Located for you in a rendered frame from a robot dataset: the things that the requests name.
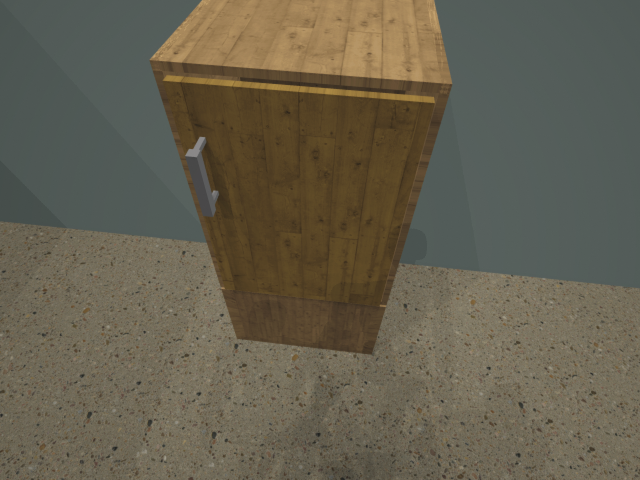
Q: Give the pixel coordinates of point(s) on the handle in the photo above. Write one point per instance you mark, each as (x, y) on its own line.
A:
(206, 198)

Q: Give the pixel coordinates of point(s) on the cupboard door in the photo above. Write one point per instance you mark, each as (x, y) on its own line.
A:
(313, 182)

